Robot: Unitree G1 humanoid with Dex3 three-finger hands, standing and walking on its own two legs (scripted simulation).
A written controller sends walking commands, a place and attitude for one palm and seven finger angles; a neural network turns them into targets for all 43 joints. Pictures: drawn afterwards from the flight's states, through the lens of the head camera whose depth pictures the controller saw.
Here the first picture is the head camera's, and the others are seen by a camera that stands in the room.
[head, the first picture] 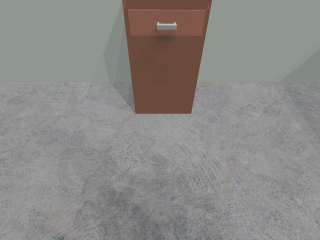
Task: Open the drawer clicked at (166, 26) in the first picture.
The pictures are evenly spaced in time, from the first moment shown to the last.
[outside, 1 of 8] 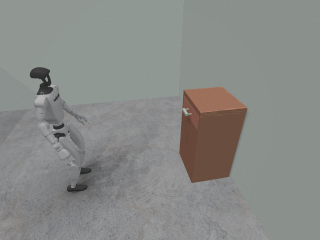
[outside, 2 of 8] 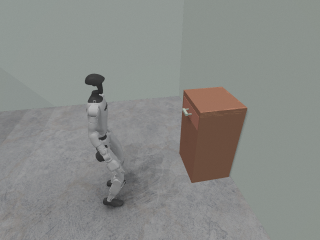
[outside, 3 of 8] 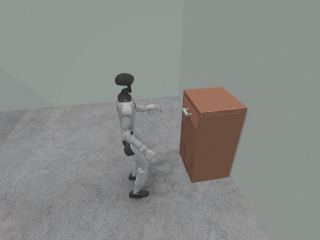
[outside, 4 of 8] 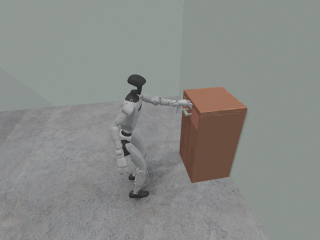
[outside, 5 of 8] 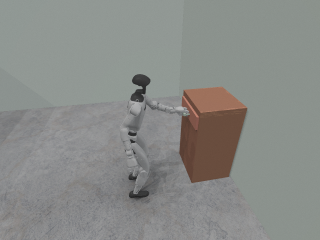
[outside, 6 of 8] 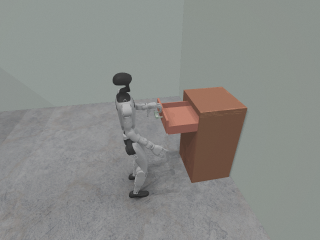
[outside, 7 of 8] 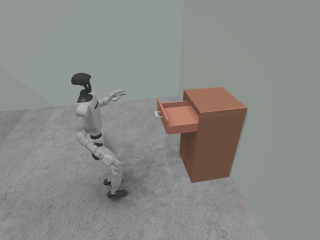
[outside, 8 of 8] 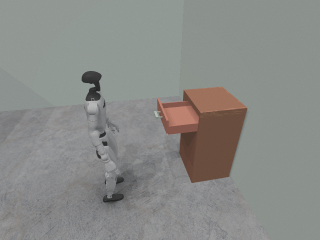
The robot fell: no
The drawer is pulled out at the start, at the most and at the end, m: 0.00 0.30 0.30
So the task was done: yes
